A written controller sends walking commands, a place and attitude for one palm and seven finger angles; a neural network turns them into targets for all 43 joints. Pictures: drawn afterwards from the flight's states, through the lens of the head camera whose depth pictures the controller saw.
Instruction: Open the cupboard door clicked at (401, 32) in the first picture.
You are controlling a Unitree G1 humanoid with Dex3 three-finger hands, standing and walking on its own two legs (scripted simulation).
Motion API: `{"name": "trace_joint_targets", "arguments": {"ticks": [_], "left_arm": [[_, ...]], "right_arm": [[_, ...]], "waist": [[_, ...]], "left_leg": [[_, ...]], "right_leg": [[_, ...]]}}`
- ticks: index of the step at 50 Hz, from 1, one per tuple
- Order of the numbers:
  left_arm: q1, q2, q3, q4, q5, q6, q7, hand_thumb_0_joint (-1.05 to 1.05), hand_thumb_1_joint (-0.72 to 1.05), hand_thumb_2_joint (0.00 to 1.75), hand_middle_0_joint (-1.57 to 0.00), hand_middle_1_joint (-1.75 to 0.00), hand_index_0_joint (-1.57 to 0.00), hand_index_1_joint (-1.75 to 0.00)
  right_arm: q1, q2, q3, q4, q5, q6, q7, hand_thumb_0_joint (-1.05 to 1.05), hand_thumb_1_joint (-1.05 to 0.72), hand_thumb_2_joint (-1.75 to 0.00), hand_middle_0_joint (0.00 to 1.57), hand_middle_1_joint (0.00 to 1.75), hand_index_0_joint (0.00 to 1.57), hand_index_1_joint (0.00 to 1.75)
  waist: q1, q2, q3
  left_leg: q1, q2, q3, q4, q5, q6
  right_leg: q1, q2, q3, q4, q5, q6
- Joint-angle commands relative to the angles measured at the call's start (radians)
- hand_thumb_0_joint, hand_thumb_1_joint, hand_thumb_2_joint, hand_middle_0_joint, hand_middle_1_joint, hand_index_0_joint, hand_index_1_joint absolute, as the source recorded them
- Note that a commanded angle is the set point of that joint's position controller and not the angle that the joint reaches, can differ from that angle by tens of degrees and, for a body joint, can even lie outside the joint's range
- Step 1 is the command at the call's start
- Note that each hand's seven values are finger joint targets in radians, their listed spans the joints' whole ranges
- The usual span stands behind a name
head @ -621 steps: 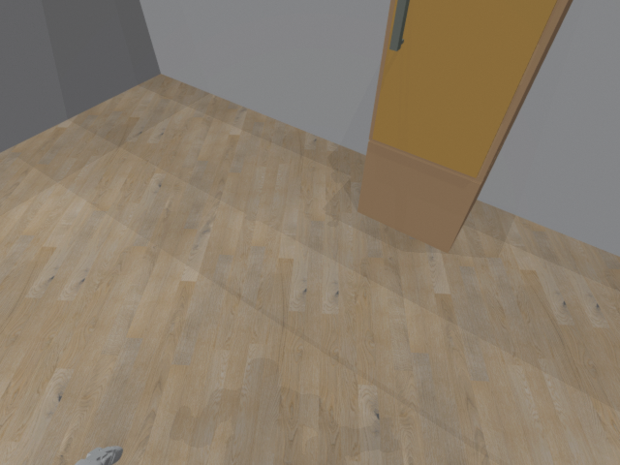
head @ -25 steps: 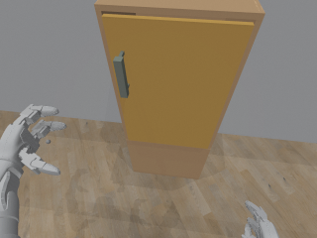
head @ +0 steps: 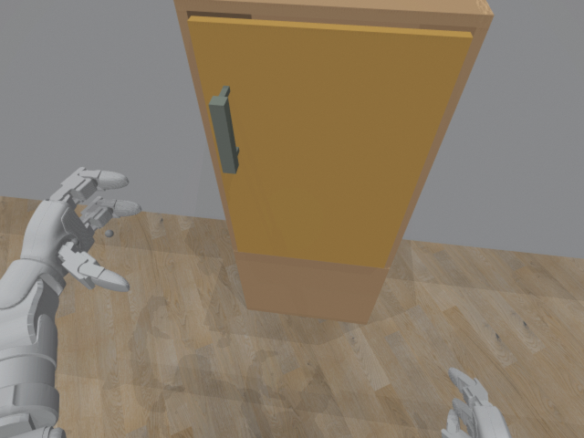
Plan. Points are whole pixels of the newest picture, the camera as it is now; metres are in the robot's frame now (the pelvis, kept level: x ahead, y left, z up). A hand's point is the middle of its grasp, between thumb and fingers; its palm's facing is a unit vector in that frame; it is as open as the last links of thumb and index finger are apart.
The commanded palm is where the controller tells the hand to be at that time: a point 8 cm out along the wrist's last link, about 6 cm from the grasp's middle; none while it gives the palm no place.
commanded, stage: move the hooked fingers beside the handle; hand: left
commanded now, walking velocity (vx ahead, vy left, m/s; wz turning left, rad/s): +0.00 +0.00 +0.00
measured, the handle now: (228, 130) +0.58 +0.15 +0.09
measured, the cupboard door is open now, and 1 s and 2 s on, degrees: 0 0 0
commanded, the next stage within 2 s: none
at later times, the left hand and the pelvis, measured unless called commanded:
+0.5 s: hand (146, 194) +0.41 +0.24 +0.11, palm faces -0.06 -1.00 -0.02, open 14.0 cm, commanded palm +0.39 +0.29 +0.11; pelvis +0.00 +0.01 +0.00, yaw -1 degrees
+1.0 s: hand (176, 159) +0.49 +0.22 +0.10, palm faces -0.08 -1.00 +0.00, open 14.0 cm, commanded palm +0.47 +0.27 +0.10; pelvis +0.00 +0.01 -0.01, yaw -2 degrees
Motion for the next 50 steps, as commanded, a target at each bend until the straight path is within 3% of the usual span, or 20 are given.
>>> {"name": "trace_joint_targets", "arguments": {"ticks": [1,4,9,11,13,16,19,24,27,29,31,34,39,40,42,43,45,46,47,50], "left_arm": [[-0.360,0.310,0.092,-0.142,-0.024,-0.063,0.004,0.00,-0.50,0.30,-0.30,-1.20,-0.30,-1.20],[-0.363,0.326,0.105,-0.122,-0.021,-0.073,0.006,0.00,-0.50,0.30,-0.30,-1.20,-0.30,-1.20],[-0.427,0.301,0.070,-0.113,-0.016,-0.089,0.006,0.00,-0.50,0.30,-0.30,-1.20,-0.30,-1.20],[-0.492,0.286,0.041,-0.100,-0.005,-0.089,0.013,0.00,-0.50,0.30,-0.30,-1.20,-0.30,-1.20],[-0.482,0.282,0.045,-0.084,0.000,-0.093,0.028,0.00,-0.50,0.30,-0.30,-1.20,-0.30,-1.20],[-0.521,0.288,0.047,-0.060,0.006,-0.094,0.044,0.00,-0.50,0.30,-0.30,-1.20,-0.30,-1.20],[-0.570,0.322,0.065,0.012,0.022,-0.101,0.059,0.00,-0.50,0.30,-0.30,-1.20,-0.30,-1.20],[-0.668,0.334,0.051,0.049,0.041,-0.137,0.065,0.00,-0.50,0.30,-0.30,-1.20,-0.30,-1.20],[-0.730,0.319,0.024,0.120,0.053,-0.144,0.066,0.00,-0.50,0.30,-0.30,-1.20,-0.30,-1.20],[-0.753,0.342,0.041,0.185,0.054,-0.147,0.069,0.00,-0.50,0.30,-0.30,-1.20,-0.30,-1.20],[-0.811,0.321,0.010,0.212,0.066,-0.155,0.067,0.00,-0.50,0.30,-0.30,-1.20,-0.30,-1.20],[-0.820,0.373,0.049,0.252,0.074,-0.173,0.071,0.00,-0.50,0.30,-0.30,-1.20,-0.30,-1.20],[-0.893,0.371,0.033,0.298,0.085,-0.193,0.069,0.00,-0.50,0.30,-0.30,-1.20,-0.30,-1.20],[-0.910,0.398,0.051,0.295,0.089,-0.196,0.071,0.00,-0.50,0.30,-0.30,-1.20,-0.30,-1.20],[-0.916,0.385,0.042,0.299,0.095,-0.201,0.075,0.00,-0.50,0.30,-0.30,-1.20,-0.30,-1.20],[-0.915,0.387,0.044,0.312,0.097,-0.201,0.079,0.00,-0.50,0.30,-0.30,-1.20,-0.30,-1.20],[-0.970,0.395,0.037,0.354,0.103,-0.197,0.081,0.00,-0.50,0.30,-0.30,-1.20,-0.30,-1.20],[-0.987,0.419,0.050,0.377,0.111,-0.196,0.088,0.00,-0.50,0.30,-0.30,-1.20,-0.30,-1.20],[-1.007,0.412,0.037,0.392,0.118,-0.196,0.090,0.00,-0.50,0.30,-0.30,-1.20,-0.30,-1.20],[-1.055,0.483,0.073,0.373,0.135,-0.216,0.095,0.00,-0.50,0.30,-0.30,-1.20,-0.30,-1.20]], "right_arm": [[-0.007,-0.143,-0.059,-0.128,0.006,-0.036,-0.001,0.00,-0.90,-0.90,0.20,0.30,0.20,0.30],[0.003,-0.146,-0.061,-0.139,0.001,-0.025,0.008,0.00,-0.90,-0.90,0.20,0.30,0.20,0.30],[0.032,-0.151,-0.068,-0.138,0.002,-0.011,0.016,0.00,-0.90,-0.90,0.20,0.30,0.20,0.30],[0.048,-0.151,-0.071,-0.125,0.005,-0.004,0.015,0.00,-0.90,-0.90,0.20,0.30,0.20,0.30],[0.061,-0.151,-0.075,-0.121,0.004,0.001,0.016,0.00,-0.90,-0.90,0.20,0.30,0.20,0.30],[0.075,-0.153,-0.075,-0.113,0.001,0.015,0.020,0.00,-0.90,-0.90,0.20,0.30,0.20,0.30],[0.085,-0.160,-0.072,-0.103,-0.002,0.031,0.022,0.00,-0.90,-0.90,0.20,0.30,0.20,0.30],[0.110,-0.160,-0.072,-0.099,-0.004,0.053,0.026,0.00,-0.90,-0.90,0.20,0.30,0.20,0.30],[0.127,-0.160,-0.074,-0.082,-0.002,0.066,0.027,0.00,-0.90,-0.90,0.20,0.30,0.20,0.30],[0.142,-0.169,-0.073,-0.076,-0.003,0.077,0.027,0.00,-0.90,-0.90,0.20,0.30,0.20,0.30],[0.150,-0.165,-0.073,-0.070,-0.005,0.085,0.029,0.00,-0.90,-0.90,0.20,0.30,0.20,0.30],[0.175,-0.173,-0.076,-0.071,-0.010,0.102,0.032,0.00,-0.90,-0.90,0.20,0.30,0.20,0.30],[0.202,-0.172,-0.079,-0.060,-0.011,0.131,0.037,0.00,-0.90,-0.90,0.20,0.30,0.20,0.30],[0.209,-0.174,-0.081,-0.057,-0.012,0.137,0.037,0.00,-0.90,-0.90,0.20,0.30,0.20,0.30],[0.218,-0.170,-0.083,-0.057,-0.015,0.146,0.040,0.00,-0.90,-0.90,0.20,0.30,0.20,0.30],[0.225,-0.172,-0.085,-0.054,-0.015,0.154,0.041,0.00,-0.90,-0.90,0.20,0.30,0.20,0.30],[0.236,-0.175,-0.081,-0.045,-0.015,0.165,0.041,0.00,-0.90,-0.90,0.20,0.30,0.20,0.30],[0.244,-0.180,-0.083,-0.038,-0.016,0.171,0.039,0.00,-0.90,-0.90,0.20,0.30,0.20,0.30],[0.245,-0.180,-0.080,-0.041,-0.016,0.174,0.040,0.00,-0.90,-0.90,0.20,0.30,0.20,0.30],[0.262,-0.182,-0.080,-0.041,-0.021,0.187,0.040,0.00,-0.90,-0.90,0.20,0.30,0.20,0.30]], "waist": [[-0.010,0.012,-0.267],[0.001,0.035,-0.289],[-0.016,0.048,-0.319],[-0.036,0.047,-0.321],[-0.029,0.059,-0.336],[-0.038,0.018,-0.344],[-0.041,0.006,-0.304],[-0.047,0.048,-0.367],[-0.069,0.050,-0.352],[-0.074,-0.001,-0.345],[-0.085,0.037,-0.357],[-0.079,0.005,-0.401],[-0.102,0.037,-0.414],[-0.098,0.041,-0.430],[-0.101,0.066,-0.460],[-0.106,0.039,-0.454],[-0.124,0.052,-0.425],[-0.133,0.011,-0.415],[-0.138,0.031,-0.410],[-0.133,0.090,-0.470]], "left_leg": [[-0.095,-0.015,-0.068,-0.100,0.283,-0.006],[-0.100,-0.015,-0.063,-0.089,0.308,-0.007],[-0.089,-0.011,-0.062,-0.081,0.347,-0.009],[-0.082,-0.009,-0.067,-0.086,0.332,-0.010],[-0.072,-0.008,-0.071,-0.089,0.347,-0.014],[-0.081,-0.006,-0.068,-0.085,0.353,-0.011],[-0.123,-0.006,-0.068,-0.088,0.308,-0.009],[-0.110,-0.006,-0.067,-0.073,0.348,-0.011],[-0.119,-0.004,-0.069,-0.070,0.319,-0.010],[-0.147,-0.004,-0.067,-0.063,0.303,-0.005],[-0.150,-0.006,-0.065,-0.058,0.302,-0.004],[-0.166,-0.005,-0.066,-0.039,0.353,-0.003],[-0.163,-0.001,-0.068,-0.025,0.376,-0.003],[-0.170,-0.001,-0.069,-0.023,0.377,-0.003],[-0.154,-0.001,-0.069,-0.018,0.405,-0.003],[-0.162,0.001,-0.070,-0.017,0.398,-0.002],[-0.179,0.001,-0.068,-0.014,0.367,0.000],[-0.201,0.002,-0.072,-0.014,0.342,0.004],[-0.219,-0.002,-0.068,-0.015,0.309,0.005],[-0.203,-0.002,-0.069,0.000,0.349,0.004]], "right_leg": [[0.265,0.022,0.105,-0.028,0.182,-0.004],[0.271,0.025,0.110,-0.014,0.207,-0.011],[0.253,0.029,0.107,-0.001,0.243,-0.010],[0.224,0.030,0.100,-0.006,0.222,-0.005],[0.217,0.030,0.098,-0.007,0.220,-0.006],[0.230,0.031,0.100,-0.004,0.241,-0.003],[0.219,0.031,0.103,-0.005,0.213,-0.007],[0.228,0.032,0.109,0.013,0.249,-0.009],[0.183,0.034,0.105,0.009,0.220,-0.005],[0.190,0.036,0.108,0.014,0.222,-0.004],[0.173,0.032,0.111,0.017,0.225,-0.002],[0.203,0.035,0.116,0.038,0.282,-0.003],[0.172,0.040,0.115,0.045,0.295,-0.002],[0.181,0.039,0.118,0.046,0.301,0.000],[0.179,0.040,0.118,0.048,0.320,0.001],[0.173,0.041,0.115,0.047,0.314,0.002],[0.147,0.044,0.117,0.044,0.295,0.003],[0.147,0.044,0.117,0.043,0.284,0.006],[0.143,0.042,0.122,0.041,0.264,0.006],[0.157,0.044,0.128,0.056,0.297,0.001]]}}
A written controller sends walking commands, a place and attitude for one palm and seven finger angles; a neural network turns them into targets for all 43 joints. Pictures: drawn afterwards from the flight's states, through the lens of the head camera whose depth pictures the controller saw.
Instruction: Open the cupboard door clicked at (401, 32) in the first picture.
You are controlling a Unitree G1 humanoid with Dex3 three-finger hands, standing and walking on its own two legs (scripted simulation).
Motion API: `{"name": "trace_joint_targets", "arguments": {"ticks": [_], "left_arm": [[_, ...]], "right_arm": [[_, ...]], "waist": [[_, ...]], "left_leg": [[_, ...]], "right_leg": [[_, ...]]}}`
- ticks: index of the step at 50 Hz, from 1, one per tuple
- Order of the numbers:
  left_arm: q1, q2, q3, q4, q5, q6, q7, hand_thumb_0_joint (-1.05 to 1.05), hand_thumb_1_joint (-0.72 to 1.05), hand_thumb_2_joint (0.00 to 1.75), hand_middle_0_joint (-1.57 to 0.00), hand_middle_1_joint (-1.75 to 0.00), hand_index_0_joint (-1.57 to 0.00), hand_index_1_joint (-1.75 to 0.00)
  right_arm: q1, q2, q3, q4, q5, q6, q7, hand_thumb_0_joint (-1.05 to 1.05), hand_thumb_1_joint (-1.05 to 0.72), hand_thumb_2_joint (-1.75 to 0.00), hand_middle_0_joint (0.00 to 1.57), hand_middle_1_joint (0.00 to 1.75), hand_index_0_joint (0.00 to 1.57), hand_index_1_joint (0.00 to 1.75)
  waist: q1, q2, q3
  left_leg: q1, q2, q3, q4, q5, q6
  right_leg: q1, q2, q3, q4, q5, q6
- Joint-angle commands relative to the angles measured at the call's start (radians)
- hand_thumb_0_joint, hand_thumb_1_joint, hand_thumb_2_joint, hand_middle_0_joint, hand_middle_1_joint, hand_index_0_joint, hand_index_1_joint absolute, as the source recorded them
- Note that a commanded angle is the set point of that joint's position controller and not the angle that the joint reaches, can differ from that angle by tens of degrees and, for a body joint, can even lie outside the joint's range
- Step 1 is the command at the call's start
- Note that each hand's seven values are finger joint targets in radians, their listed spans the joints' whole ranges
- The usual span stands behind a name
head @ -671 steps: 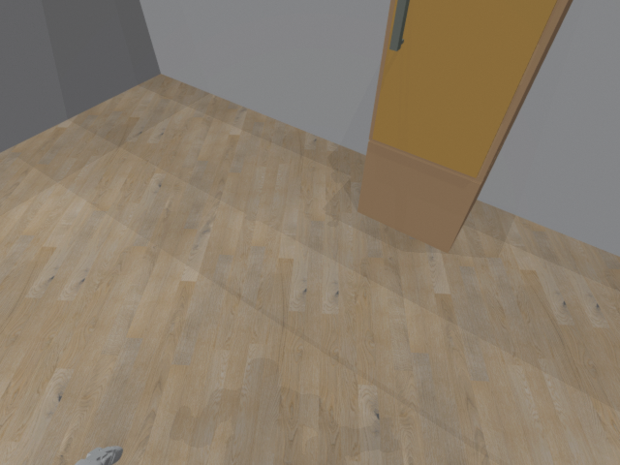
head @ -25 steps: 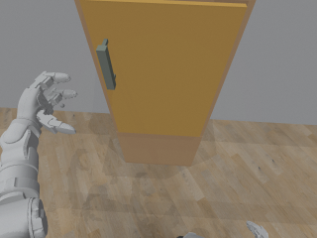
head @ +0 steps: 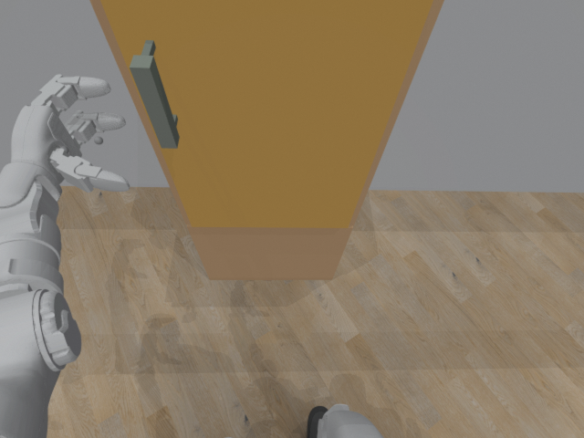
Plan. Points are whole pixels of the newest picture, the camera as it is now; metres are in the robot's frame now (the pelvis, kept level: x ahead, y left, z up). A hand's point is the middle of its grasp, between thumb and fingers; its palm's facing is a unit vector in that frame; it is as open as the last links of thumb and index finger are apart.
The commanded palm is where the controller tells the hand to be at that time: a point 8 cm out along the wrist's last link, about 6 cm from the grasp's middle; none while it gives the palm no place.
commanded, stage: move the hooked fingers beside the handle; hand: left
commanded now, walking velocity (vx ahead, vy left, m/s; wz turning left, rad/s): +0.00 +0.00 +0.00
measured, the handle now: (160, 97) +0.57 +0.16 +0.10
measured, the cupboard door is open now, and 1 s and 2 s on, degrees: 0 0 0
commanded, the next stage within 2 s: slide the fingers in behind the handle in 1.12 s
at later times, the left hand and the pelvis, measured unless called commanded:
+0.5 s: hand (118, 108) +0.53 +0.21 +0.11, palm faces -0.06 -1.00 -0.01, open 14.0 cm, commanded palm +0.50 +0.26 +0.11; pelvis +0.01 +0.01 -0.01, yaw -1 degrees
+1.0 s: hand (109, 121) +0.52 +0.22 +0.10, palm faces -0.06 -1.00 -0.01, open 14.0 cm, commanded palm +0.50 +0.26 +0.10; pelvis +0.02 +0.01 -0.01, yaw +0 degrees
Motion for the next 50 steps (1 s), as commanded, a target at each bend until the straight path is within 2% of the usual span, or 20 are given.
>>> {"name": "trace_joint_targets", "arguments": {"ticks": [1,4,6,8,10,14,15,16,17,20,23,25,29,32,34,36,39,43,48,50], "left_arm": [[-0.500,0.337,0.050,-0.204,-0.004,-0.080,0.006,0.00,-0.50,0.30,-0.30,-1.20,-0.30,-1.20],[-0.526,0.347,0.054,-0.150,-0.008,-0.080,0.004,0.00,-0.50,0.30,-0.30,-1.20,-0.30,-1.20],[-0.521,0.383,0.078,-0.144,0.003,-0.079,0.000,0.00,-0.50,0.30,-0.30,-1.20,-0.30,-1.20],[-0.530,0.346,0.045,-0.160,0.015,-0.080,-0.001,0.00,-0.50,0.30,-0.30,-1.20,-0.30,-1.20],[-0.549,0.335,0.045,-0.152,0.007,-0.076,-0.001,0.00,-0.50,0.30,-0.30,-1.20,-0.30,-1.20],[-0.593,0.305,0.022,-0.089,0.015,-0.057,0.020,0.00,-0.50,0.30,-0.30,-1.20,-0.30,-1.20],[-0.632,0.355,0.043,-0.105,0.032,-0.060,0.028,0.00,-0.50,0.30,-0.30,-1.20,-0.30,-1.20],[-0.635,0.348,0.038,-0.097,0.042,-0.059,0.036,0.00,-0.50,0.30,-0.30,-1.20,-0.30,-1.20],[-0.609,0.362,0.055,-0.080,0.046,-0.061,0.044,0.00,-0.50,0.30,-0.30,-1.20,-0.30,-1.20],[-0.569,0.370,0.070,-0.129,0.044,-0.084,0.043,0.00,-0.50,0.30,-0.30,-1.20,-0.30,-1.20],[-0.530,0.329,0.057,-0.140,0.034,-0.083,0.037,0.00,-0.50,0.30,-0.30,-1.20,-0.30,-1.20],[-0.517,0.387,0.102,-0.144,0.028,-0.076,0.037,0.00,-0.50,0.30,-0.30,-1.20,-0.30,-1.20],[-0.508,0.326,0.062,-0.192,0.025,-0.078,0.041,0.00,-0.50,0.30,-0.30,-1.20,-0.30,-1.20],[-0.530,0.340,0.076,-0.207,0.015,-0.082,0.043,0.00,-0.50,0.30,-0.30,-1.20,-0.30,-1.20],[-0.538,0.322,0.055,-0.223,0.014,-0.088,0.038,0.00,-0.50,0.30,-0.30,-1.20,-0.30,-1.20],[-0.526,0.330,0.062,-0.182,0.016,-0.082,0.037,0.00,-0.50,0.30,-0.30,-1.20,-0.30,-1.20],[-0.535,0.289,0.032,-0.241,0.010,-0.091,0.025,0.00,-0.50,0.30,-0.30,-1.20,-0.30,-1.20],[-0.503,0.249,0.008,-0.157,-0.004,-0.064,0.022,0.00,-0.50,0.30,-0.30,-1.20,-0.30,-1.20],[-0.535,0.240,-0.001,-0.208,0.012,-0.078,0.045,0.00,-0.50,0.30,-0.30,-1.20,-0.30,-1.20],[-0.569,0.245,0.007,-0.204,0.006,-0.084,0.054,0.00,-0.50,0.30,-0.30,-1.20,-0.30,-1.20]], "right_arm": [[0.141,-0.166,-0.061,-0.066,-0.002,-0.008,-0.008,0.00,-0.90,-0.90,0.20,0.30,0.20,0.30],[0.156,-0.173,-0.060,-0.061,-0.003,0.004,-0.007,0.00,-0.90,-0.90,0.20,0.30,0.20,0.30],[0.167,-0.175,-0.062,-0.065,-0.004,0.014,-0.005,0.00,-0.90,-0.90,0.20,0.30,0.20,0.30],[0.176,-0.169,-0.064,-0.066,-0.008,0.023,-0.001,0.00,-0.90,-0.90,0.20,0.30,0.20,0.30],[0.193,-0.172,-0.068,-0.058,-0.011,0.034,0.003,0.00,-0.90,-0.90,0.20,0.30,0.20,0.30],[0.210,-0.177,-0.065,-0.056,-0.014,0.049,0.005,0.00,-0.90,-0.90,0.20,0.30,0.20,0.30],[0.218,-0.180,-0.065,-0.049,-0.016,0.053,0.005,0.00,-0.90,-0.90,0.20,0.30,0.20,0.30],[0.225,-0.177,-0.065,-0.050,-0.018,0.055,0.007,0.00,-0.90,-0.90,0.20,0.30,0.20,0.30],[0.234,-0.179,-0.065,-0.052,-0.021,0.057,0.009,0.00,-0.90,-0.90,0.20,0.30,0.20,0.30],[0.237,-0.175,-0.069,-0.069,-0.024,0.066,0.017,0.00,-0.90,-0.90,0.20,0.30,0.20,0.30],[0.232,-0.171,-0.072,-0.078,-0.023,0.077,0.027,0.00,-0.90,-0.90,0.20,0.30,0.20,0.30],[0.229,-0.176,-0.072,-0.086,-0.021,0.086,0.024,0.00,-0.90,-0.90,0.20,0.30,0.20,0.30],[0.222,-0.167,-0.074,-0.097,-0.019,0.094,0.026,0.00,-0.90,-0.90,0.20,0.30,0.20,0.30],[0.220,-0.167,-0.076,-0.087,-0.019,0.095,0.026,0.00,-0.90,-0.90,0.20,0.30,0.20,0.30],[0.211,-0.164,-0.073,-0.090,-0.018,0.094,0.024,0.00,-0.90,-0.90,0.20,0.30,0.20,0.30],[0.216,-0.165,-0.073,-0.076,-0.018,0.094,0.024,0.00,-0.90,-0.90,0.20,0.30,0.20,0.30],[0.205,-0.160,-0.075,-0.086,-0.019,0.090,0.022,0.00,-0.90,-0.90,0.20,0.30,0.20,0.30],[0.194,-0.163,-0.074,-0.072,-0.014,0.091,0.024,0.00,-0.90,-0.90,0.20,0.30,0.20,0.30],[0.188,-0.156,-0.074,-0.079,-0.020,0.086,0.025,0.00,-0.90,-0.90,0.20,0.30,0.20,0.30],[0.193,-0.159,-0.075,-0.069,-0.022,0.085,0.026,0.00,-0.90,-0.90,0.20,0.30,0.20,0.30]], "waist": [[-0.006,0.109,-0.462],[-0.026,0.069,-0.433],[-0.016,0.093,-0.476],[-0.020,0.149,-0.485],[-0.032,0.139,-0.488],[-0.064,0.088,-0.429],[-0.059,0.131,-0.445],[-0.063,0.150,-0.456],[-0.055,0.108,-0.464],[-0.035,0.145,-0.534],[-0.027,0.148,-0.523],[-0.021,0.119,-0.514],[-0.027,0.138,-0.501],[-0.031,0.121,-0.509],[-0.034,0.163,-0.504],[-0.036,0.117,-0.489],[-0.031,0.192,-0.530],[-0.047,0.094,-0.445],[-0.036,0.167,-0.493],[-0.048,0.136,-0.489]], "left_leg": [[0.030,-0.014,-0.095,-0.079,0.397,-0.008],[-0.003,-0.010,-0.097,-0.071,0.377,-0.004],[-0.006,-0.012,-0.094,-0.066,0.388,-0.005],[0.044,-0.006,-0.103,-0.059,0.460,-0.011],[0.076,0.004,-0.112,-0.045,0.514,-0.017],[0.021,0.001,-0.110,-0.046,0.446,-0.007],[0.027,0.002,-0.116,-0.045,0.448,-0.013],[0.041,0.002,-0.118,-0.041,0.454,-0.014],[0.026,0.003,-0.119,-0.037,0.454,-0.012],[0.067,0.008,-0.117,-0.024,0.554,-0.020],[0.079,0.011,-0.116,-0.023,0.578,-0.022],[0.042,0.009,-0.109,-0.023,0.566,-0.015],[0.076,0.012,-0.110,-0.026,0.583,-0.014],[0.069,0.011,-0.107,-0.026,0.562,-0.014],[0.081,0.008,-0.105,-0.023,0.571,-0.014],[0.066,0.010,-0.111,-0.023,0.556,-0.014],[0.133,0.012,-0.118,-0.015,0.645,-0.025],[0.074,0.013,-0.116,-0.022,0.568,-0.018],[0.119,0.011,-0.123,-0.012,0.610,-0.031],[0.121,0.015,-0.130,-0.007,0.612,-0.031]], "right_leg": [[0.381,0.034,0.101,0.008,0.308,-0.005],[0.369,0.039,0.100,0.008,0.307,-0.006],[0.384,0.037,0.105,0.014,0.324,-0.005],[0.341,0.040,0.095,0.017,0.336,-0.008],[0.305,0.046,0.088,0.016,0.343,-0.005],[0.278,0.050,0.085,0.012,0.321,-0.005],[0.274,0.049,0.087,0.015,0.310,-0.005],[0.255,0.050,0.085,0.017,0.299,-0.006],[0.271,0.052,0.085,0.020,0.304,-0.006],[0.297,0.053,0.087,0.036,0.367,-0.008],[0.290,0.056,0.083,0.033,0.373,-0.009],[0.318,0.056,0.086,0.038,0.395,-0.007],[0.295,0.058,0.077,0.035,0.386,-0.008],[0.312,0.058,0.084,0.030,0.393,-0.004],[0.302,0.057,0.083,0.034,0.392,-0.008],[0.303,0.058,0.082,0.031,0.386,-0.005],[0.287,0.057,0.076,0.041,0.406,-0.010],[0.268,0.058,0.071,0.027,0.371,-0.003],[0.250,0.056,0.070,0.039,0.365,-0.007],[0.241,0.059,0.069,0.041,0.366,-0.006]]}}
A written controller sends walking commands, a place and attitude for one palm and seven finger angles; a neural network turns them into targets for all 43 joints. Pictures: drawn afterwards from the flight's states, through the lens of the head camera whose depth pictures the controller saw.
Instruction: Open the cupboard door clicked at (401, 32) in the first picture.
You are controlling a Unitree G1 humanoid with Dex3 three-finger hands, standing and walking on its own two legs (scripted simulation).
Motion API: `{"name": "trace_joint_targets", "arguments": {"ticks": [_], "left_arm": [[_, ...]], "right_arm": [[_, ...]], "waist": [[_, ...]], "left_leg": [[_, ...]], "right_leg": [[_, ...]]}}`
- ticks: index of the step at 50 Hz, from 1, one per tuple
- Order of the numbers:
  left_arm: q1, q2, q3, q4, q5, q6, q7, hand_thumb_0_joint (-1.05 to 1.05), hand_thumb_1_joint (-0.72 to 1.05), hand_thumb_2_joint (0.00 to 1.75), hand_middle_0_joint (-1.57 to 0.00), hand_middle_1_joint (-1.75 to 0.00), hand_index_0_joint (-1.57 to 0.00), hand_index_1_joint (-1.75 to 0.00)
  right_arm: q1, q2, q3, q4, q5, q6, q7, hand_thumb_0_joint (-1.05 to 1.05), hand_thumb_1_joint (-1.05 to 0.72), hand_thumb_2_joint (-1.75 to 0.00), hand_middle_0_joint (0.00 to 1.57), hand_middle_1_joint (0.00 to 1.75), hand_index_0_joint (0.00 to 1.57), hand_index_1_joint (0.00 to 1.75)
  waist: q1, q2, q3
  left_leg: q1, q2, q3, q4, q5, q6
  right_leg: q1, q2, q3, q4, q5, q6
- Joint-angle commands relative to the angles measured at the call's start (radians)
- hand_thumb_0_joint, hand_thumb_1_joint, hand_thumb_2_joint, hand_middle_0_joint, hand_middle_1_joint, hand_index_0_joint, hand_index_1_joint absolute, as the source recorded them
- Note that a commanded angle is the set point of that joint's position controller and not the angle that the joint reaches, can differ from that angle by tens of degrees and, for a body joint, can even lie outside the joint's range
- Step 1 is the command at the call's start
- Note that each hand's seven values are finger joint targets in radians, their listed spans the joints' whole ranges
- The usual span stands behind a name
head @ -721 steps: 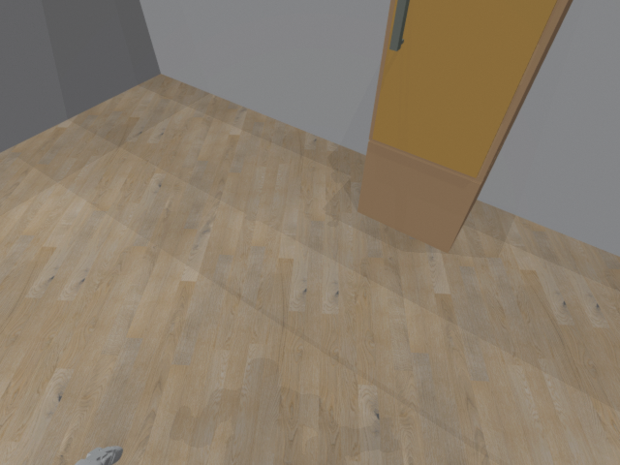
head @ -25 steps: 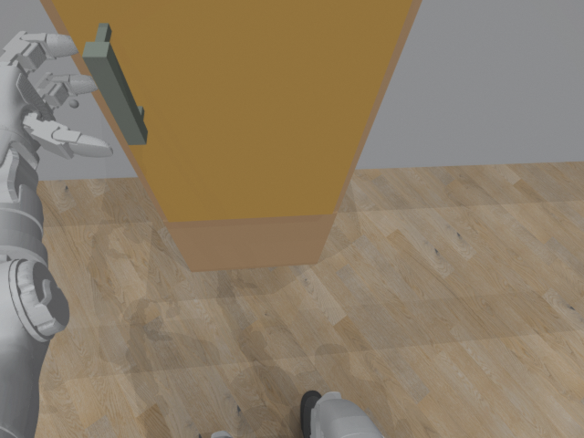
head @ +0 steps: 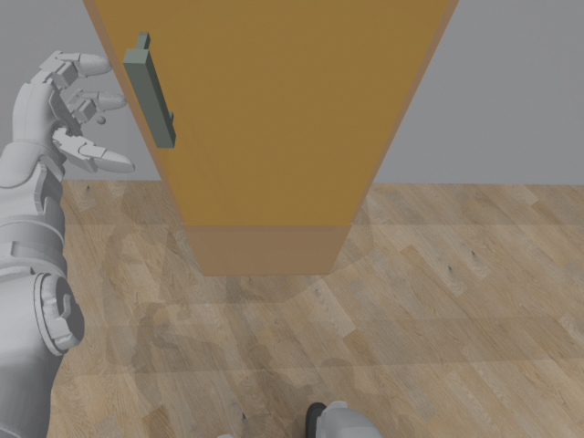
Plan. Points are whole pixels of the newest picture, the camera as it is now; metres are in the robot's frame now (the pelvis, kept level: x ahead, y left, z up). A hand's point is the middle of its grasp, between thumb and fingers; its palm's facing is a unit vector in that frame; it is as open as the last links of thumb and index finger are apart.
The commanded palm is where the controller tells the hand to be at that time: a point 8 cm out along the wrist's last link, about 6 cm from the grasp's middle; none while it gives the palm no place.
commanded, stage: move the hooked fingers beside the handle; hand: left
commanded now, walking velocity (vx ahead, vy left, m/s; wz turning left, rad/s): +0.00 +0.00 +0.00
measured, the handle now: (155, 93) +0.55 +0.15 +0.11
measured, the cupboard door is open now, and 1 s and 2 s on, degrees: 0 0 0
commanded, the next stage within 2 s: slide the fingers in behind the handle in 0.12 s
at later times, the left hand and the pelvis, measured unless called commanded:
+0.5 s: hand (119, 120) +0.50 +0.19 +0.11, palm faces -0.06 -1.00 -0.01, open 14.0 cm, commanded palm +0.48 +0.23 +0.11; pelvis -0.01 -0.01 +0.00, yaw +0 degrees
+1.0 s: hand (148, 119) +0.50 +0.15 +0.11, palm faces -0.05 -1.00 +0.00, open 13.9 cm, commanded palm +0.48 +0.20 +0.11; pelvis -0.01 -0.01 +0.00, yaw +0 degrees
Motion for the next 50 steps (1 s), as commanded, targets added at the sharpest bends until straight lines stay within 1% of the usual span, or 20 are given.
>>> {"name": "trace_joint_targets", "arguments": {"ticks": [1,4,5,7,9,11,14,16,18,20,23,28,30,34,39,40,43,44,47,50], "left_arm": [[-0.481,0.257,0.032,-0.202,-0.022,-0.070,0.014,0.00,-0.50,0.30,-0.30,-1.20,-0.30,-1.20],[-0.496,0.262,0.031,-0.204,-0.013,-0.075,0.021,0.00,-0.50,0.30,-0.30,-1.20,-0.30,-1.20],[-0.495,0.312,0.065,-0.214,-0.004,-0.078,0.027,0.00,-0.50,0.30,-0.30,-1.20,-0.30,-1.20],[-0.484,0.279,0.038,-0.229,0.001,-0.082,0.026,0.00,-0.50,0.30,-0.30,-1.20,-0.30,-1.20],[-0.471,0.259,0.031,-0.210,-0.011,-0.082,0.025,0.00,-0.50,0.30,-0.30,-1.20,-0.30,-1.20],[-0.444,0.296,0.062,-0.185,-0.014,-0.073,0.021,0.00,-0.50,0.30,-0.30,-1.20,-0.30,-1.20],[-0.469,0.216,0.000,-0.218,-0.017,-0.074,0.016,0.00,-0.50,0.30,-0.30,-1.20,-0.30,-1.20],[-0.439,0.258,0.046,-0.210,-0.025,-0.075,0.020,0.00,-0.50,0.30,-0.30,-1.20,-0.30,-1.20],[-0.448,0.236,0.025,-0.193,-0.027,-0.066,0.020,0.00,-0.50,0.30,-0.30,-1.20,-0.30,-1.20],[-0.452,0.249,0.036,-0.217,-0.017,-0.075,0.028,0.00,-0.50,0.30,-0.30,-1.20,-0.30,-1.20],[-0.471,0.227,0.014,-0.211,-0.010,-0.078,0.043,0.00,-0.50,0.30,-0.30,-1.20,-0.30,-1.20],[-0.519,0.198,-0.006,-0.205,-0.002,-0.086,0.072,0.00,-0.50,0.30,-0.30,-1.20,-0.30,-1.20],[-0.526,0.210,0.005,-0.233,0.003,-0.097,0.082,0.00,-0.50,0.30,-0.30,-1.20,-0.30,-1.20],[-0.527,0.171,-0.022,-0.197,0.003,-0.097,0.094,0.00,-0.50,0.30,-0.30,-1.20,-0.30,-1.20],[-0.562,0.163,-0.030,-0.207,0.009,-0.103,0.107,0.00,-0.50,0.30,-0.30,-1.20,-0.30,-1.20],[-0.566,0.138,-0.051,-0.222,0.015,-0.107,0.106,0.00,-0.50,0.30,-0.30,-1.20,-0.30,-1.20],[-0.529,0.119,-0.048,-0.204,0.002,-0.105,0.107,0.00,-0.50,0.30,-0.30,-1.20,-0.30,-1.20],[-0.546,0.074,-0.084,-0.184,-0.007,-0.101,0.107,0.00,-0.50,0.30,-0.30,-1.20,-0.30,-1.20],[-0.539,0.125,-0.035,-0.140,-0.001,-0.085,0.127,0.00,-0.50,0.30,-0.30,-1.20,-0.30,-1.20],[-0.573,0.135,-0.041,-0.211,0.029,-0.111,0.148,0.00,-0.50,0.30,-0.30,-1.20,-0.30,-1.20]], "right_arm": [[0.187,-0.173,-0.063,-0.027,0.001,-0.013,-0.008,0.00,-0.90,-0.90,0.20,0.30,0.20,0.30],[0.185,-0.172,-0.059,-0.032,0.001,-0.017,-0.009,0.00,-0.90,-0.90,0.20,0.30,0.20,0.30],[0.187,-0.174,-0.061,-0.030,0.000,-0.015,-0.009,0.00,-0.90,-0.90,0.20,0.30,0.20,0.30],[0.179,-0.167,-0.059,-0.040,0.001,-0.017,-0.006,0.00,-0.90,-0.90,0.20,0.30,0.20,0.30],[0.185,-0.169,-0.058,-0.041,0.000,-0.018,-0.006,0.00,-0.90,-0.90,0.20,0.30,0.20,0.30],[0.185,-0.174,-0.060,-0.040,0.003,-0.017,-0.006,0.00,-0.90,-0.90,0.20,0.30,0.20,0.30],[0.181,-0.167,-0.059,-0.047,0.004,-0.021,-0.005,0.00,-0.90,-0.90,0.20,0.30,0.20,0.30],[0.190,-0.172,-0.065,-0.038,0.002,-0.021,-0.004,0.00,-0.90,-0.90,0.20,0.30,0.20,0.30],[0.179,-0.171,-0.060,-0.039,0.005,-0.023,-0.004,0.00,-0.90,-0.90,0.20,0.30,0.20,0.30],[0.184,-0.170,-0.062,-0.039,0.003,-0.025,-0.003,0.00,-0.90,-0.90,0.20,0.30,0.20,0.30],[0.185,-0.167,-0.062,-0.034,0.003,-0.030,-0.005,0.00,-0.90,-0.90,0.20,0.30,0.20,0.30],[0.187,-0.164,-0.062,-0.020,0.000,-0.041,-0.003,0.00,-0.90,-0.90,0.20,0.30,0.20,0.30],[0.193,-0.164,-0.065,-0.020,-0.002,-0.046,-0.003,0.00,-0.90,-0.90,0.20,0.30,0.20,0.30],[0.194,-0.165,-0.064,-0.014,-0.001,-0.050,0.000,0.00,-0.90,-0.90,0.20,0.30,0.20,0.30],[0.192,-0.162,-0.062,-0.010,-0.003,-0.057,-0.001,0.00,-0.90,-0.90,0.20,0.30,0.20,0.30],[0.190,-0.157,-0.066,-0.008,-0.004,-0.060,0.002,0.00,-0.90,-0.90,0.20,0.30,0.20,0.30],[0.195,-0.160,-0.068,0.001,-0.005,-0.062,0.007,0.00,-0.90,-0.90,0.20,0.30,0.20,0.30],[0.192,-0.156,-0.064,0.001,-0.004,-0.062,0.006,0.00,-0.90,-0.90,0.20,0.30,0.20,0.30],[0.191,-0.163,-0.061,0.002,-0.004,-0.062,0.005,0.00,-0.90,-0.90,0.20,0.30,0.20,0.30],[0.194,-0.152,-0.063,-0.006,-0.009,-0.069,0.009,0.00,-0.90,-0.90,0.20,0.30,0.20,0.30]], "waist": [[-0.024,0.083,-0.451],[-0.022,0.120,-0.449],[-0.012,0.123,-0.469],[-0.006,0.145,-0.485],[-0.013,0.124,-0.467],[-0.008,0.080,-0.456],[-0.017,0.135,-0.447],[-0.010,0.071,-0.478],[-0.019,0.055,-0.421],[-0.004,0.104,-0.450],[-0.015,0.066,-0.431],[-0.028,0.105,-0.427],[-0.018,0.123,-0.479],[-0.035,0.065,-0.429],[-0.037,0.087,-0.440],[-0.036,0.134,-0.470],[-0.032,0.084,-0.470],[-0.048,0.080,-0.437],[-0.040,0.018,-0.398],[-0.030,0.094,-0.473]], "left_leg": [[0.172,0.005,-0.120,-0.060,0.637,-0.040],[0.159,-0.001,-0.113,-0.062,0.616,-0.037],[0.166,0.002,-0.117,-0.061,0.635,-0.041],[0.170,-0.001,-0.113,-0.060,0.638,-0.044],[0.172,0.003,-0.118,-0.063,0.645,-0.044],[0.127,0.001,-0.105,-0.067,0.598,-0.033],[0.150,-0.003,-0.108,-0.076,0.583,-0.033],[0.140,0.001,-0.103,-0.071,0.579,-0.031],[0.081,-0.007,-0.089,-0.086,0.485,-0.022],[0.107,-0.008,-0.092,-0.084,0.500,-0.024],[0.090,-0.009,-0.093,-0.089,0.464,-0.022],[0.112,-0.011,-0.098,-0.089,0.456,-0.026],[0.151,-0.008,-0.108,-0.081,0.519,-0.033],[0.117,-0.008,-0.105,-0.082,0.482,-0.024],[0.113,-0.014,-0.102,-0.082,0.468,-0.023],[0.148,-0.013,-0.102,-0.078,0.492,-0.029],[0.165,-0.007,-0.109,-0.071,0.527,-0.034],[0.153,-0.009,-0.109,-0.076,0.508,-0.030],[0.066,-0.017,-0.099,-0.087,0.405,-0.021],[0.101,-0.023,-0.096,-0.080,0.450,-0.023]], "right_leg": [[0.317,0.050,0.075,0.029,0.386,-0.022],[0.325,0.048,0.077,0.032,0.382,-0.026],[0.331,0.047,0.079,0.036,0.390,-0.025],[0.336,0.046,0.081,0.036,0.392,-0.024],[0.331,0.050,0.074,0.036,0.387,-0.027],[0.361,0.049,0.082,0.029,0.396,-0.022],[0.339,0.048,0.078,0.026,0.370,-0.026],[0.365,0.049,0.083,0.022,0.387,-0.022],[0.374,0.047,0.085,0.013,0.365,-0.020],[0.369,0.046,0.087,0.019,0.354,-0.025],[0.366,0.046,0.085,0.014,0.336,-0.022],[0.335,0.045,0.086,0.011,0.312,-0.021],[0.337,0.045,0.083,0.022,0.335,-0.023],[0.334,0.048,0.081,0.018,0.328,-0.022],[0.340,0.045,0.085,0.020,0.331,-0.022],[0.325,0.044,0.087,0.022,0.334,-0.020],[0.312,0.048,0.079,0.020,0.337,-0.020],[0.301,0.049,0.076,0.016,0.330,-0.020],[0.334,0.046,0.083,0.013,0.300,-0.019],[0.355,0.041,0.089,0.030,0.338,-0.021]]}}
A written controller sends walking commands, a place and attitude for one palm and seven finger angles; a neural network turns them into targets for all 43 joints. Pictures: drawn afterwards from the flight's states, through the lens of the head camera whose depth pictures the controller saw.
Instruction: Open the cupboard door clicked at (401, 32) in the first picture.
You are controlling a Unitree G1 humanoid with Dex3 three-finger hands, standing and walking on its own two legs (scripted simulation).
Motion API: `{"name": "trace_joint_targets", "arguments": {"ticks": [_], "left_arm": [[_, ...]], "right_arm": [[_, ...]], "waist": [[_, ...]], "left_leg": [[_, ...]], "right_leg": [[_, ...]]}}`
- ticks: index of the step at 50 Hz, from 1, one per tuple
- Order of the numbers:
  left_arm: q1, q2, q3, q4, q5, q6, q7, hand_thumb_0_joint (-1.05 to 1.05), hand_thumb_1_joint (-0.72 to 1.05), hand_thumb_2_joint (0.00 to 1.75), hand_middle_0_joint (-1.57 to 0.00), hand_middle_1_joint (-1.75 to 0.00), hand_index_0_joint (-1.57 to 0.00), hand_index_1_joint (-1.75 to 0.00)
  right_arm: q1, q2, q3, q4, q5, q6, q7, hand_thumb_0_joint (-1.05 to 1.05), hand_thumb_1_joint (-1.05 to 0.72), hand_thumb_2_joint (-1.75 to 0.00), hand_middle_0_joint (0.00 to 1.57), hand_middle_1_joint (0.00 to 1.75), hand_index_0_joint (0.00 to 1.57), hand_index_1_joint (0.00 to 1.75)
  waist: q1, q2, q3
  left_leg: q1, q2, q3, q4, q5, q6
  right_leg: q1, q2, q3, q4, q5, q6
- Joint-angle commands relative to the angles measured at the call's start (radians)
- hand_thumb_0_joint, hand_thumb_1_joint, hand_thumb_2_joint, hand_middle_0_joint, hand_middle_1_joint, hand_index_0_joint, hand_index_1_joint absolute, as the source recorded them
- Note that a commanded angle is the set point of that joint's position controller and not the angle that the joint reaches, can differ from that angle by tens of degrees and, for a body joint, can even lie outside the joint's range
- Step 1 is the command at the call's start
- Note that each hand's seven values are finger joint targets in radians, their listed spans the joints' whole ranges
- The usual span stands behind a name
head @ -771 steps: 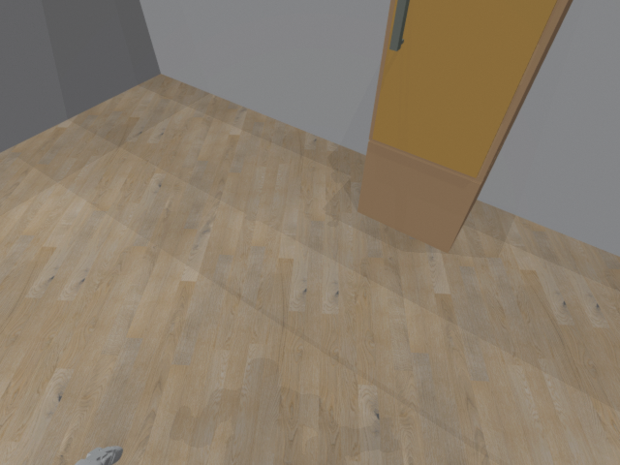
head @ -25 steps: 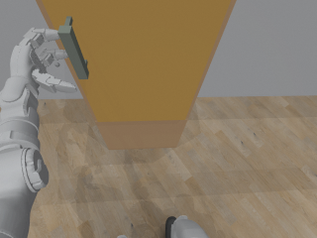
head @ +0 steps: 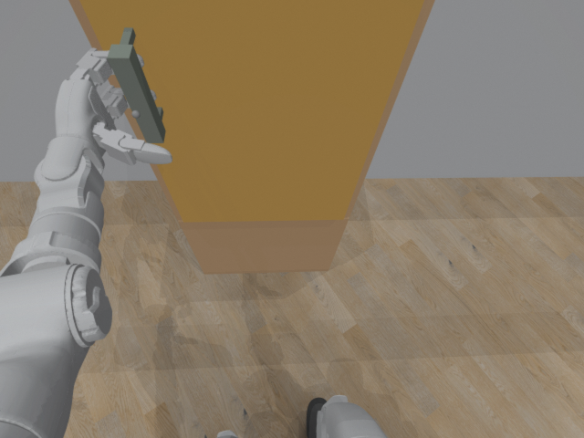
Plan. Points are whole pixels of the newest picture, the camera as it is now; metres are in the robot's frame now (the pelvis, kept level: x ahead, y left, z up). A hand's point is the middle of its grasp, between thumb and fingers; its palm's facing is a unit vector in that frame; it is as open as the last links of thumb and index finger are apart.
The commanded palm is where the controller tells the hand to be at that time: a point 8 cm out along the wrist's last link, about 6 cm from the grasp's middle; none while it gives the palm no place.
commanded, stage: slide the fingers in behind the handle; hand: left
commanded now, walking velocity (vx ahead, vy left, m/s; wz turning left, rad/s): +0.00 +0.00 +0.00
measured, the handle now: (143, 89) +0.56 +0.16 +0.11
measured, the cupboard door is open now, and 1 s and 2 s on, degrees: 0 0 2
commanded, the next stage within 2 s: close the thumb around the handle in 0.82 s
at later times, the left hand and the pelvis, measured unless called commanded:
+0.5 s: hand (156, 115) +0.51 +0.14 +0.11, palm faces -0.05 -1.00 -0.01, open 14.0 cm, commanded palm +0.49 +0.18 +0.11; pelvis +0.00 +0.00 +0.00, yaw +0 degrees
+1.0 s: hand (156, 115) +0.51 +0.14 +0.11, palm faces -0.03 -1.00 -0.02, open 13.8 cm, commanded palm +0.49 +0.18 +0.11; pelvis +0.00 +0.00 +0.00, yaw +0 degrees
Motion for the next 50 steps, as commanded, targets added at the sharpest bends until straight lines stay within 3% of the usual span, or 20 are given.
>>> {"name": "trace_joint_targets", "arguments": {"ticks": [1,4,8,10,11,17,19,20,22,24,25,27,29,31,32,40,42,44,46,50], "left_arm": [[-0.493,0.191,-0.020,-0.245,0.011,-0.071,0.017,0.00,-0.50,0.30,-0.30,-1.20,-0.30,-1.20],[-0.478,0.166,-0.023,-0.239,-0.015,-0.073,0.013,0.00,-0.50,0.30,-0.30,-1.20,-0.30,-1.20],[-0.495,0.197,0.005,-0.247,-0.011,-0.072,0.027,0.00,-0.50,0.30,-0.30,-1.20,-0.30,-1.20],[-0.487,0.196,0.002,-0.252,0.000,-0.080,0.037,0.00,-0.50,0.30,-0.30,-1.20,-0.30,-1.20],[-0.472,0.203,0.005,-0.241,0.007,-0.080,0.042,0.00,-0.50,0.30,-0.30,-1.20,-0.30,-1.20],[-0.519,0.140,-0.042,-0.238,0.003,-0.080,0.047,0.00,-0.50,0.30,-0.30,-1.20,-0.30,-1.20],[-0.499,0.151,-0.025,-0.235,-0.005,-0.085,0.051,0.00,-0.50,0.30,-0.30,-1.20,-0.30,-1.20],[-0.508,0.130,-0.045,-0.259,-0.003,-0.089,0.047,0.00,-0.50,0.30,-0.30,-1.20,-0.30,-1.20],[-0.488,0.109,-0.050,-0.245,-0.008,-0.087,0.049,0.00,-0.50,0.30,-0.30,-1.20,-0.30,-1.20],[-0.489,0.156,-0.006,-0.211,-0.013,-0.079,0.061,0.00,-0.50,0.30,-0.30,-1.20,-0.30,-1.20],[-0.492,0.198,0.018,-0.227,-0.001,-0.082,0.068,0.00,-0.50,0.30,-0.30,-1.20,-0.30,-1.20],[-0.496,0.130,-0.047,-0.236,0.015,-0.082,0.068,0.00,-0.50,0.30,-0.30,-1.20,-0.30,-1.20],[-0.497,0.130,-0.040,-0.243,0.009,-0.091,0.072,0.00,-0.50,0.30,-0.30,-1.20,-0.30,-1.20],[-0.487,0.108,-0.051,-0.241,0.004,-0.091,0.068,0.00,-0.50,0.30,-0.30,-1.20,-0.30,-1.20],[-0.495,0.121,-0.046,-0.240,0.005,-0.091,0.069,0.00,-0.50,0.30,-0.30,-1.20,-0.30,-1.20],[-0.496,0.132,-0.037,-0.231,0.004,-0.089,0.067,0.00,-0.50,0.30,-0.30,-1.20,-0.30,-1.20],[-0.524,0.092,-0.070,-0.213,0.005,-0.082,0.068,0.00,-0.50,0.30,-0.30,-1.20,-0.30,-1.20],[-0.536,0.083,-0.074,-0.247,0.001,-0.090,0.072,0.00,-0.50,0.30,-0.30,-1.20,-0.30,-1.20],[-0.507,0.094,-0.063,-0.239,0.005,-0.092,0.075,0.00,-0.50,0.30,-0.30,-1.20,-0.30,-1.20],[-0.525,0.075,-0.079,-0.244,0.004,-0.094,0.076,0.00,-0.28,0.40,-0.32,-1.22,-0.32,-1.22]], "right_arm": [[0.172,-0.158,-0.065,-0.048,0.001,-0.024,-0.003,0.00,-0.90,-0.90,0.20,0.30,0.20,0.30],[0.168,-0.163,-0.066,-0.051,0.004,-0.026,-0.002,0.00,-0.90,-0.90,0.20,0.30,0.20,0.30],[0.164,-0.164,-0.066,-0.048,0.004,-0.028,-0.003,0.00,-0.90,-0.90,0.20,0.30,0.20,0.30],[0.163,-0.160,-0.065,-0.049,0.001,-0.029,-0.001,0.00,-0.90,-0.90,0.20,0.30,0.20,0.30],[0.165,-0.161,-0.066,-0.047,0.003,-0.027,-0.001,0.00,-0.90,-0.90,0.20,0.30,0.20,0.30],[0.164,-0.158,-0.067,-0.036,0.002,-0.037,0.002,0.00,-0.90,-0.90,0.20,0.30,0.20,0.30],[0.167,-0.162,-0.070,-0.040,0.002,-0.039,0.000,0.00,-0.90,-0.90,0.20,0.30,0.20,0.30],[0.161,-0.158,-0.070,-0.038,0.001,-0.041,0.002,0.00,-0.90,-0.90,0.20,0.30,0.20,0.30],[0.163,-0.156,-0.072,-0.033,0.002,-0.042,0.004,0.00,-0.90,-0.90,0.20,0.30,0.20,0.30],[0.168,-0.164,-0.069,-0.031,0.002,-0.040,0.001,0.00,-0.90,-0.90,0.20,0.30,0.20,0.30],[0.168,-0.165,-0.070,-0.032,0.001,-0.038,0.001,0.00,-0.90,-0.90,0.20,0.30,0.20,0.30],[0.159,-0.155,-0.068,-0.036,0.002,-0.040,0.005,0.00,-0.90,-0.90,0.20,0.30,0.20,0.30],[0.168,-0.159,-0.072,-0.039,0.001,-0.042,0.004,0.00,-0.90,-0.90,0.20,0.30,0.20,0.30],[0.163,-0.157,-0.072,-0.037,0.001,-0.043,0.008,0.00,-0.90,-0.90,0.20,0.30,0.20,0.30],[0.164,-0.159,-0.071,-0.035,0.001,-0.042,0.006,0.00,-0.90,-0.90,0.20,0.30,0.20,0.30],[0.168,-0.161,-0.072,-0.029,0.000,-0.042,0.003,0.00,-0.90,-0.90,0.20,0.30,0.20,0.30],[0.167,-0.159,-0.070,-0.023,0.000,-0.044,0.003,0.00,-0.90,-0.90,0.20,0.30,0.20,0.30],[0.171,-0.159,-0.072,-0.028,-0.002,-0.048,0.004,0.00,-0.90,-0.90,0.20,0.30,0.20,0.30],[0.175,-0.158,-0.074,-0.022,-0.004,-0.048,0.006,0.00,-0.90,-0.90,0.20,0.30,0.20,0.30],[0.171,-0.158,-0.075,-0.018,-0.004,-0.047,0.008,0.00,-0.90,-0.90,0.20,0.30,0.20,0.30]], "waist": [[-0.023,0.099,-0.478],[-0.028,0.055,-0.456],[-0.019,0.027,-0.456],[-0.013,0.063,-0.469],[-0.012,0.036,-0.460],[-0.031,0.061,-0.452],[-0.029,0.024,-0.465],[-0.026,0.065,-0.487],[-0.023,0.053,-0.476],[-0.025,0.014,-0.440],[-0.012,0.025,-0.457],[-0.024,0.060,-0.437],[-0.025,0.028,-0.449],[-0.019,0.061,-0.476],[-0.022,0.030,-0.464],[-0.026,0.044,-0.462],[-0.039,0.041,-0.421],[-0.037,0.071,-0.456],[-0.026,0.052,-0.492],[-0.034,0.063,-0.461]], "left_leg": [[0.130,-0.019,-0.092,-0.085,0.451,-0.014],[0.117,-0.017,-0.089,-0.089,0.444,-0.011],[0.089,-0.020,-0.087,-0.098,0.397,-0.011],[0.092,-0.023,-0.081,-0.094,0.413,-0.011],[0.082,-0.022,-0.082,-0.095,0.404,-0.009],[0.099,-0.025,-0.083,-0.098,0.377,-0.011],[0.098,-0.025,-0.082,-0.096,0.387,-0.006],[0.113,-0.026,-0.081,-0.095,0.399,-0.010],[0.127,-0.022,-0.086,-0.095,0.411,-0.014],[0.081,-0.025,-0.082,-0.100,0.381,-0.008],[0.070,-0.027,-0.079,-0.101,0.384,-0.009],[0.094,-0.026,-0.080,-0.102,0.380,-0.011],[0.113,-0.023,-0.089,-0.100,0.412,-0.010],[0.132,-0.024,-0.086,-0.097,0.415,-0.016],[0.118,-0.021,-0.089,-0.099,0.404,-0.015],[0.114,-0.023,-0.086,-0.098,0.411,-0.014],[0.112,-0.022,-0.092,-0.099,0.386,-0.015],[0.147,-0.023,-0.095,-0.097,0.422,-0.017],[0.156,-0.021,-0.098,-0.091,0.451,-0.021],[0.150,-0.021,-0.096,-0.091,0.440,-0.020]], "right_leg": [[0.362,0.044,0.086,0.004,0.338,-0.006],[0.374,0.047,0.083,-0.002,0.345,-0.006],[0.394,0.046,0.086,-0.003,0.327,-0.004],[0.399,0.044,0.091,0.002,0.345,-0.005],[0.400,0.044,0.090,0.000,0.339,-0.004],[0.376,0.044,0.089,-0.007,0.310,-0.003],[0.394,0.046,0.090,-0.006,0.326,-0.004],[0.391,0.044,0.093,-0.003,0.334,-0.003],[0.373,0.045,0.085,-0.005,0.325,-0.004],[0.391,0.046,0.087,-0.007,0.323,-0.004],[0.411,0.044,0.093,-0.001,0.334,-0.004],[0.367,0.042,0.087,-0.006,0.312,-0.003],[0.370,0.046,0.083,-0.001,0.322,-0.004],[0.368,0.045,0.086,-0.003,0.320,-0.004],[0.369,0.046,0.083,-0.002,0.315,-0.002],[0.371,0.044,0.085,-0.003,0.325,-0.003],[0.335,0.045,0.082,-0.008,0.294,-0.001],[0.332,0.045,0.079,-0.003,0.305,-0.003],[0.349,0.046,0.081,0.001,0.326,-0.002],[0.333,0.046,0.079,-0.002,0.321,-0.002]]}}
